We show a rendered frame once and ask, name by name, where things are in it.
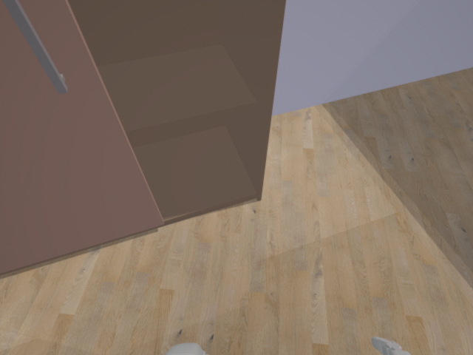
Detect robot right hand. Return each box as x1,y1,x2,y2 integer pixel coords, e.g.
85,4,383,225
372,337,411,355

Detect handle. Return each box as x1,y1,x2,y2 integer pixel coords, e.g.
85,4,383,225
2,0,67,94

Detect wardrobe door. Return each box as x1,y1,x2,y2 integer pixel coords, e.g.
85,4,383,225
0,0,164,274

